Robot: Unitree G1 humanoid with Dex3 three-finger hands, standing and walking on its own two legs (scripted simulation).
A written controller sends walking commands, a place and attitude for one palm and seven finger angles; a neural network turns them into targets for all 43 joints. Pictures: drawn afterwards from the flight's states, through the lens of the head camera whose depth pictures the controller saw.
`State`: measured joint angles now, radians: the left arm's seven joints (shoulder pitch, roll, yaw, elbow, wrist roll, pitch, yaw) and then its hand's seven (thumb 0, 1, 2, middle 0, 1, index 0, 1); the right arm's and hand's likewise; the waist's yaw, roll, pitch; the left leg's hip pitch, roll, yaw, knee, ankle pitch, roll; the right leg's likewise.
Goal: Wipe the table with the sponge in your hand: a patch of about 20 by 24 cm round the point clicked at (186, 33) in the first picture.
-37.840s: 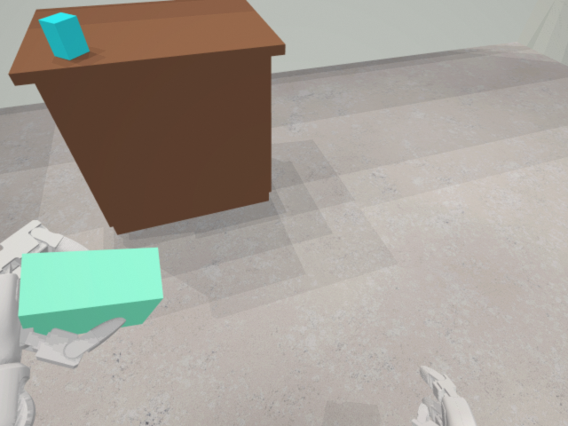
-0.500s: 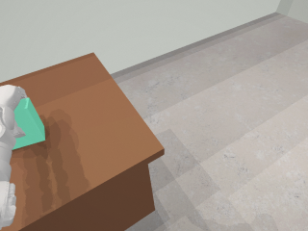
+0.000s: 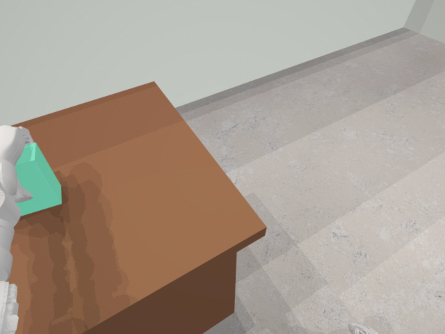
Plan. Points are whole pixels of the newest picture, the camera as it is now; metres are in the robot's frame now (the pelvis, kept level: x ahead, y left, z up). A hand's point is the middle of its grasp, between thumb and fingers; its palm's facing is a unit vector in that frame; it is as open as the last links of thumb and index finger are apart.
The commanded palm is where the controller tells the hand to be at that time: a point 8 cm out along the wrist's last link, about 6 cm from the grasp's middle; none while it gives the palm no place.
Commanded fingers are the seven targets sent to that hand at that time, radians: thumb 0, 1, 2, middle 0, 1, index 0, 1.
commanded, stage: slide back across to the first lane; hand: left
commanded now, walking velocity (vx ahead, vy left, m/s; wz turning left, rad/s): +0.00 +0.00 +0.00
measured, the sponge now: (18, 190) +0.34 +0.41 +0.08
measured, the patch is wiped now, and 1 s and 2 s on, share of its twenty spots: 1.00 1.00 1.00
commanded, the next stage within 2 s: wipe back along the first lane in 0.18 s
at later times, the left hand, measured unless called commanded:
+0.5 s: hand out of the picture +0.31 +0.40 +0.11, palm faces +0.01 -0.03 -1.00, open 9.9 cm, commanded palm +0.28 +0.39 +0.16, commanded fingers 0.00 0.10 1.30 -1.20 -1.60 -1.20 -1.60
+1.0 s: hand (4, 209) +0.28 +0.37 +0.11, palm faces +0.02 -0.02 -1.00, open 9.9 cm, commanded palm +0.23 +0.35 +0.14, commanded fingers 0.00 0.10 1.30 -1.20 -1.60 -1.20 -1.60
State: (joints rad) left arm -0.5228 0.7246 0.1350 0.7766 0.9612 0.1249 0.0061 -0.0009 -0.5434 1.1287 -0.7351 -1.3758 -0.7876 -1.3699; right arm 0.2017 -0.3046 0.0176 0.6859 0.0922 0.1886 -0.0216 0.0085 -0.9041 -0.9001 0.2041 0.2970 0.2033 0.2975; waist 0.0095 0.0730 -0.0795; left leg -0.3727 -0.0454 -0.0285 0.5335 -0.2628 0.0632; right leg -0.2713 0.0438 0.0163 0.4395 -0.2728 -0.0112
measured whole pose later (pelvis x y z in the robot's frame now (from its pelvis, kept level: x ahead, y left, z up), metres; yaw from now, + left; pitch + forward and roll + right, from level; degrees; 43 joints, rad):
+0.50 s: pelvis +0.01 +0.02 +0.00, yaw +2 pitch +5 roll -2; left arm -0.29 0.64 0.09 0.35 0.89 0.24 -0.02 -0.02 -0.51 1.11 -0.70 -1.40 -0.75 -1.40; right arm 0.12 -0.29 0.03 0.65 0.06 0.18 0.01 0.01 -0.90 -0.90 0.20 0.30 0.20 0.30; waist 0.08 0.09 -0.06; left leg -0.32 -0.09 -0.05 0.48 -0.24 0.09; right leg -0.21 0.00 -0.01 0.38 -0.27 -0.01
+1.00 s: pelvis +0.00 +0.00 +0.00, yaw +2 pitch +3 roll -2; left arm -0.13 0.63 0.11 0.22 0.87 0.31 -0.01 -0.03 -0.49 1.10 -0.68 -1.43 -0.72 -1.43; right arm 0.13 -0.31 0.04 0.65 0.07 0.17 0.00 0.01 -0.90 -0.90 0.20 0.30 0.20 0.30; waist 0.06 0.09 -0.06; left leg -0.30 -0.06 -0.05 0.51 -0.25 0.06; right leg -0.19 0.03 0.00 0.42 -0.28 -0.01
